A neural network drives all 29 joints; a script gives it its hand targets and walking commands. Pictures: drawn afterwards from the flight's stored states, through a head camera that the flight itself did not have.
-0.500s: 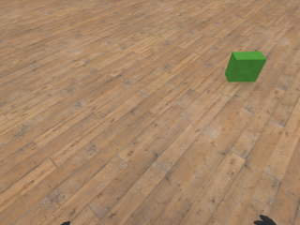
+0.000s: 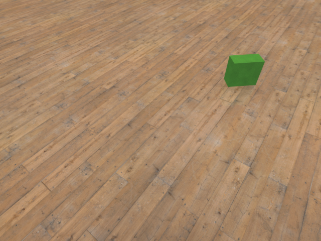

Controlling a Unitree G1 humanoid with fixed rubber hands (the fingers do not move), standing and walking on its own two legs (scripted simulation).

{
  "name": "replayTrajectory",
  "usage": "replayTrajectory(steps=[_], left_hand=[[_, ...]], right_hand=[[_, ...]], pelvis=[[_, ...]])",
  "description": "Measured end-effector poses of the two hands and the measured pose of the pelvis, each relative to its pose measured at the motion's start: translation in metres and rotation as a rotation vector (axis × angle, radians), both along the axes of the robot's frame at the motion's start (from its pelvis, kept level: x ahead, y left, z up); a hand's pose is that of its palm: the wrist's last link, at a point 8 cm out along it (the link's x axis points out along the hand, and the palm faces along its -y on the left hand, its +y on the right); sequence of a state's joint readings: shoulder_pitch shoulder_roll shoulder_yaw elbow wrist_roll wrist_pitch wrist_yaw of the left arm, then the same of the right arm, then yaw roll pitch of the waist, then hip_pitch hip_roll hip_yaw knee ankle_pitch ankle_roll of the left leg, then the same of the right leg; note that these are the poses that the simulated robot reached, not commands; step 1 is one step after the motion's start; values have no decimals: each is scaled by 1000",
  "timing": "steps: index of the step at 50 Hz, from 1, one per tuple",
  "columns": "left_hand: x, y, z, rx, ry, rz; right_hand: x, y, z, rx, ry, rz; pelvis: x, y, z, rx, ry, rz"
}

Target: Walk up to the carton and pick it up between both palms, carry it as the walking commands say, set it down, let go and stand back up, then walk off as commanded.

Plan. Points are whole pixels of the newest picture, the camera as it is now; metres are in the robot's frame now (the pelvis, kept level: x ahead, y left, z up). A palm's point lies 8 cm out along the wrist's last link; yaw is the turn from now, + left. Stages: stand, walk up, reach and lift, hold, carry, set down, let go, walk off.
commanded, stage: walk up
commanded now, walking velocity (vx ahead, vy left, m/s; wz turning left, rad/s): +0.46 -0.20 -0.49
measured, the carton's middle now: (242, 70) +1.77 -0.69 -0.65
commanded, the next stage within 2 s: none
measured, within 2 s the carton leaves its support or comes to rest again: neither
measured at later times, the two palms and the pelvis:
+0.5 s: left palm out of the picture +0.14 +0.12 -0.13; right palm (305, 207) +0.26 -0.37 -0.13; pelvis +0.18 -0.12 +0.00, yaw -12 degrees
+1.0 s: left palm (144, 128) +0.58 +0.13 -0.16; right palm (278, 183) +0.32 -0.31 -0.10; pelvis +0.45 -0.09 +0.00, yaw -15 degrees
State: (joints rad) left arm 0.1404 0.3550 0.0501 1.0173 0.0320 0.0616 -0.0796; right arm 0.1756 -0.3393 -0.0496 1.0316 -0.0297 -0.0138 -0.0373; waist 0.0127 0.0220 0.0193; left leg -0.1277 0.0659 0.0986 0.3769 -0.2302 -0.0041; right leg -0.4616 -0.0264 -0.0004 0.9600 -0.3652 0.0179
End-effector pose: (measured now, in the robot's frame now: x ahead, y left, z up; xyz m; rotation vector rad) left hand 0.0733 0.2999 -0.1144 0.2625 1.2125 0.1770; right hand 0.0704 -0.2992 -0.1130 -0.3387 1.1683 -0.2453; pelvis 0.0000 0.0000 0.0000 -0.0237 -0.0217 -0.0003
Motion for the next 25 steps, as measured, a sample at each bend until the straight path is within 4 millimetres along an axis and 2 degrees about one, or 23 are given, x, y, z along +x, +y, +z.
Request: replayTrajectory(steps=[3, 6, 10, 13, 15, 19, 22, 25], left_hand=[[28, -22, 1, -31, -36, -37], [55, -54, -3, -62, -50, -70], [89, -104, -11, -68, -57, -121], [108, -135, -29, -34, -72, -142], [105, -153, -34, -33, -48, -132], [79, -176, -25, -51, 82, -84], [66, -180, -17, -58, 185, -48], [69, -178, -15, -60, 261, -21]], right_hand=[[-29, -16, -1, 2, 62, -67], [-45, -33, -5, 23, 107, -122], [-43, -58, -25, 84, 129, -164], [-25, -83, -53, 117, 137, -162], [0, -93, -59, 129, 125, -138], [78, -91, -44, 175, -4, -96], [138, -81, -26, 215, -87, -64], [194, -73, -14, 230, -136, -38]], pelvis=[[10, -16, 1, -6, -5, -30], [27, -36, 0, -11, -5, -68], [57, -69, -10, 3, 2, -100], [79, -98, -33, 33, 16, -123], [90, -106, -35, 25, 14, -129], [121, -115, -18, 20, 10, -160], [148, -121, -6, 31, 9, -189], [178, -124, -3, 36, 11, -207]])
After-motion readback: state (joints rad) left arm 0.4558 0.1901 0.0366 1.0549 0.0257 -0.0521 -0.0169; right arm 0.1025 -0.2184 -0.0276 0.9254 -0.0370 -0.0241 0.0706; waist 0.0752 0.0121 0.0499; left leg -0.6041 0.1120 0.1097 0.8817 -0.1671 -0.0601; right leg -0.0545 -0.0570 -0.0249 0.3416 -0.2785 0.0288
